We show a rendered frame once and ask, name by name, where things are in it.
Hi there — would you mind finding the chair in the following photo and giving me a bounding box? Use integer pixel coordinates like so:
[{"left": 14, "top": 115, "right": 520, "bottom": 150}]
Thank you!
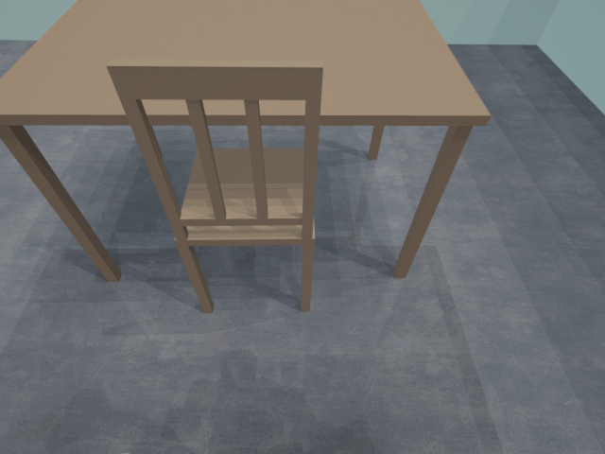
[{"left": 107, "top": 60, "right": 323, "bottom": 313}]

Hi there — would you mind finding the table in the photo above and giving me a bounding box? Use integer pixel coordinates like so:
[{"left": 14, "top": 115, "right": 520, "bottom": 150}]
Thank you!
[{"left": 0, "top": 0, "right": 491, "bottom": 282}]

